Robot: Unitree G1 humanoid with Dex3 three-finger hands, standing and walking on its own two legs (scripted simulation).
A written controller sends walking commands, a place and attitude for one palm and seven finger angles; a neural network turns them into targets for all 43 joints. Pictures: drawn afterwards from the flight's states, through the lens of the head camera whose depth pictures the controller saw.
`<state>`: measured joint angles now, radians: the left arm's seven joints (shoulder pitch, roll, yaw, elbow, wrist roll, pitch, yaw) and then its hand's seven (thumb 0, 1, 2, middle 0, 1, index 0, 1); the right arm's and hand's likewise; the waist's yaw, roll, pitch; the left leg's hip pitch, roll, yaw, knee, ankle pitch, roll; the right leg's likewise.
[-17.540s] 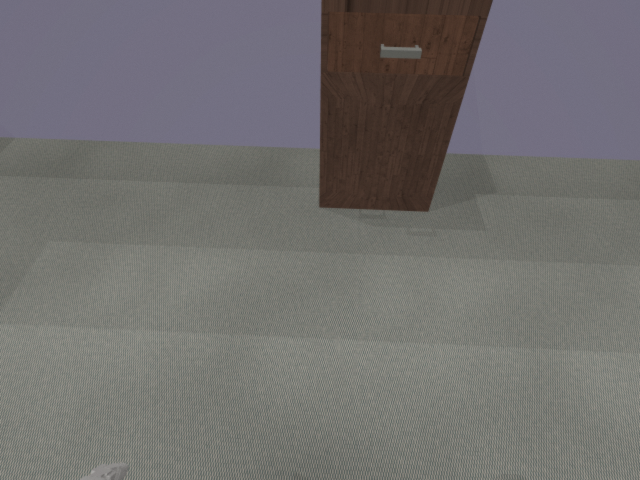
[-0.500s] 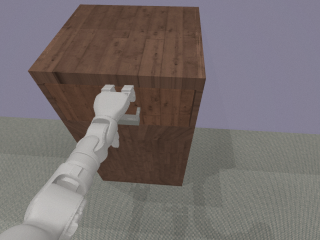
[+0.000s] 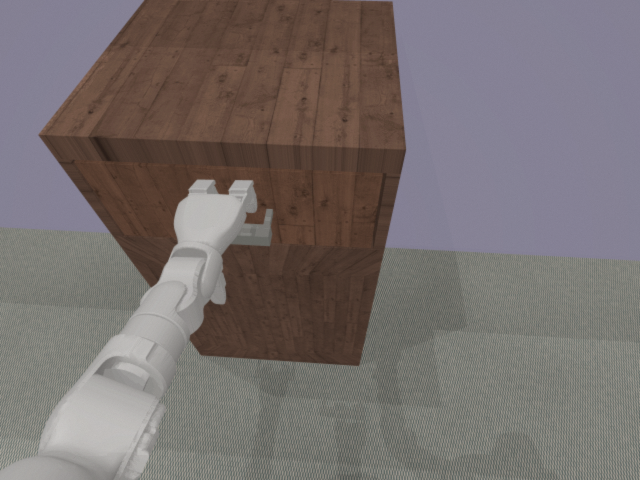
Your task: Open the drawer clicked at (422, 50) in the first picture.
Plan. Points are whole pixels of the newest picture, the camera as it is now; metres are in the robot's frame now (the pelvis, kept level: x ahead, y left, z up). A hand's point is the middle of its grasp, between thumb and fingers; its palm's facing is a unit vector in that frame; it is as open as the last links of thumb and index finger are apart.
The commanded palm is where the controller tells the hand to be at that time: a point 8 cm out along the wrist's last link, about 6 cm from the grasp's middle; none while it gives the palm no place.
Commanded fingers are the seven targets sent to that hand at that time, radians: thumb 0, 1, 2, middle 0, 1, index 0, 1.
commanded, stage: lower the fingers behind the handle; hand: left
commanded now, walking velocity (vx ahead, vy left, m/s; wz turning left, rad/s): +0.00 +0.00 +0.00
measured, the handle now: (233, 223) +0.49 +0.14 -0.01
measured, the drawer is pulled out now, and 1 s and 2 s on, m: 0.00 0.00 0.00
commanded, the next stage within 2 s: close the thumb around the handle in 1.28 s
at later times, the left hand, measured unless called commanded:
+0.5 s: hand (226, 253) +0.44 +0.15 -0.01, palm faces -0.04 -0.05 -1.00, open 13.8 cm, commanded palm +0.42 +0.15 +0.05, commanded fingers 0.00 -0.50 0.30 -0.30 -1.20 -0.30 -1.20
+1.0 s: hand (231, 256) +0.45 +0.15 -0.04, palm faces -0.02 -0.03 -1.00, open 13.8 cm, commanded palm +0.42 +0.14 +0.02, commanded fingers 0.00 -0.50 0.30 -0.30 -1.20 -0.30 -1.20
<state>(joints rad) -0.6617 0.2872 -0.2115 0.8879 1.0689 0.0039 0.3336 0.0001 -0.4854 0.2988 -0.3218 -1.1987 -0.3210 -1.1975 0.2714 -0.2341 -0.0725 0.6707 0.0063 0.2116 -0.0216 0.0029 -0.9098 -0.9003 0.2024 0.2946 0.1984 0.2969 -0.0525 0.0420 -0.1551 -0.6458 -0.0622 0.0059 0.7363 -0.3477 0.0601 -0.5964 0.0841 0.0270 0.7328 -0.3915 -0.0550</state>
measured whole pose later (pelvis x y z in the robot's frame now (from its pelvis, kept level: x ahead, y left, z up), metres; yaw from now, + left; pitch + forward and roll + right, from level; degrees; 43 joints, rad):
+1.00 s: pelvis -0.01 +0.01 -0.03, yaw -1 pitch +21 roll -2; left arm -0.77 0.25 -0.19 1.08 1.11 0.09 0.48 0.00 -0.49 0.30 -0.31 -1.20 -0.32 -1.20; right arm 0.30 -0.22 -0.06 0.69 -0.01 0.20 -0.01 0.00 -0.91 -0.90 0.20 0.29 0.20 0.30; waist -0.10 0.05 -0.21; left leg -0.90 -0.06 0.01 0.95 -0.42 0.08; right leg -0.84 0.09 0.01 0.93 -0.46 -0.04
